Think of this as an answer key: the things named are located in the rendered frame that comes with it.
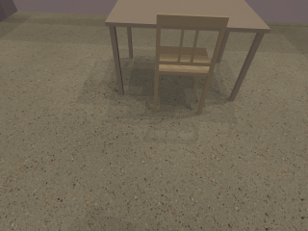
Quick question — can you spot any table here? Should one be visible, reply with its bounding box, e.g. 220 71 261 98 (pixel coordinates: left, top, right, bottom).
105 0 271 101

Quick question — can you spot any chair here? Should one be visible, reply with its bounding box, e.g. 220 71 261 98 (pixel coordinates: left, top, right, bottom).
153 13 229 116

